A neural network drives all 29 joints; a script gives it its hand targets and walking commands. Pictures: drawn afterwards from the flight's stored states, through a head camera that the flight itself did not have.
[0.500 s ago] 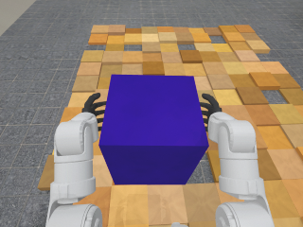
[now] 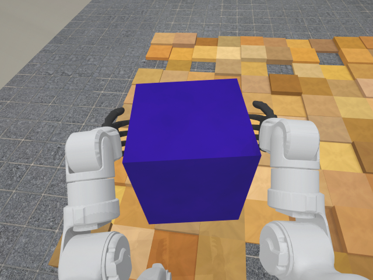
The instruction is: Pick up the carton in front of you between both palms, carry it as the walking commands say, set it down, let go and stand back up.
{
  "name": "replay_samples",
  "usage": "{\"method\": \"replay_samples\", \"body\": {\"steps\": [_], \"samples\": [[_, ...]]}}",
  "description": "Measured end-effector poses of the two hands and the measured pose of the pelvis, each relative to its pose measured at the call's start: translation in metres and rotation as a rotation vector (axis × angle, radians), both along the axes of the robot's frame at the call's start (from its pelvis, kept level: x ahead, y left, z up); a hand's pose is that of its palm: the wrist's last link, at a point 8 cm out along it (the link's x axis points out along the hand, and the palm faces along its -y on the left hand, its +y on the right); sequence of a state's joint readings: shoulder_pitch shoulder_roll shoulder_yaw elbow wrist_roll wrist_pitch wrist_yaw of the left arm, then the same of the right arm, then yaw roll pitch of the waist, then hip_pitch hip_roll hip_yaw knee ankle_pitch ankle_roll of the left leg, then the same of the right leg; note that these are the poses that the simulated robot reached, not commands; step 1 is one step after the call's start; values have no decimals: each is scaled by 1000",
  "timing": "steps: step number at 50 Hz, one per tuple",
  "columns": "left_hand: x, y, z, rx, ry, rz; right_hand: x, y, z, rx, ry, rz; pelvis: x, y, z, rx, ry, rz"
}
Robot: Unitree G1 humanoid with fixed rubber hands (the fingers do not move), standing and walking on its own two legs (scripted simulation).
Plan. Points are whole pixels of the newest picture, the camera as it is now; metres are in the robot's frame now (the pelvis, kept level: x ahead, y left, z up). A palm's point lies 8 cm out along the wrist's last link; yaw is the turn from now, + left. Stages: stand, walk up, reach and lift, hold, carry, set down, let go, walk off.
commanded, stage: carry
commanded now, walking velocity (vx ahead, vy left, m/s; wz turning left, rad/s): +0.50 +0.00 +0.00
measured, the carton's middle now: (190, 155) +0.39 +0.02 +0.06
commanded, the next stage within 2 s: none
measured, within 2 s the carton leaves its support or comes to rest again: neither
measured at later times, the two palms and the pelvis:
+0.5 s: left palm (164, 38) +0.72 +0.10 +0.16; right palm (274, 40) +0.69 -0.20 +0.16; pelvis +0.35 -0.02 +0.00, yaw -2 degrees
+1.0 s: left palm (164, 30) +0.94 +0.13 +0.08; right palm (246, 26) +0.95 -0.17 +0.08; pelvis +0.67 -0.03 -0.01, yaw +1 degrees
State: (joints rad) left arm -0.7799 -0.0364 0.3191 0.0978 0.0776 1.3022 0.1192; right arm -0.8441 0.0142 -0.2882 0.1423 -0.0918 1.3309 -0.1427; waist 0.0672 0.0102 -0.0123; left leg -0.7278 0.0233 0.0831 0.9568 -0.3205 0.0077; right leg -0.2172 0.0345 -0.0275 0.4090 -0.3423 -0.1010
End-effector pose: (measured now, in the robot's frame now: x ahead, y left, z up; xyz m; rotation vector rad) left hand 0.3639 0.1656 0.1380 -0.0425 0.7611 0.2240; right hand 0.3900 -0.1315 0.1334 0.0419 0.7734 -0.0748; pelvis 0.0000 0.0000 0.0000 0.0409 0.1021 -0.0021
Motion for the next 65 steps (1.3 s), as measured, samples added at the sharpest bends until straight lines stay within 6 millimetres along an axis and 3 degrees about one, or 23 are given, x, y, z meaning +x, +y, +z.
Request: {"method": "replay_samples", "body": {"steps": [7,12,16,21,24,27,31,40,46,52,55,59,65], "samples": [[105,1,-31,-10,-25,-55,91,0,-23,-48,-27,-26,112,9,-13,-7,-15,-7],[175,-13,-43,-17,-4,-132,136,-14,-36,-86,-6,-72,171,14,-5,-11,-31,-23],[229,-32,-27,-22,-35,-172,173,-32,-24,-78,-34,-132,218,14,6,-35,-18,-25],[298,-52,2,-26,-118,-182,240,-52,6,-66,-117,-159,284,3,11,-48,-7,-26],[339,-62,17,-18,-166,-170,287,-63,23,-61,-166,-147,331,-11,6,-42,-12,-28],[379,-71,25,1,-214,-148,337,-72,30,-62,-215,-113,383,-29,-12,-26,-32,-13],[415,-72,16,34,-144,-111,389,-74,19,-43,-148,-61,428,-42,-13,-45,-32,0],[478,-49,-6,-25,-36,35,479,-50,-4,0,-35,-8,527,-54,10,-6,0,23],[531,-41,-38,-59,-28,41,524,-42,-37,14,-23,-52,612,-42,6,-8,-5,28],[603,-32,-68,-47,-29,-29,584,-34,-60,-53,-31,-49,699,-22,-10,18,-31,-10],[637,-37,-67,-40,-1,-72,604,-39,-63,-53,-2,-87,729,-16,-2,-2,-26,-30],[683,-50,-56,-27,-3,-140,633,-52,-53,-54,-4,-140,775,-15,10,-28,-18,-39],[761,-66,-38,-7,-79,-157,710,-68,-37,-37,-80,-157,856,-28,9,-35,-26,-39]]}}
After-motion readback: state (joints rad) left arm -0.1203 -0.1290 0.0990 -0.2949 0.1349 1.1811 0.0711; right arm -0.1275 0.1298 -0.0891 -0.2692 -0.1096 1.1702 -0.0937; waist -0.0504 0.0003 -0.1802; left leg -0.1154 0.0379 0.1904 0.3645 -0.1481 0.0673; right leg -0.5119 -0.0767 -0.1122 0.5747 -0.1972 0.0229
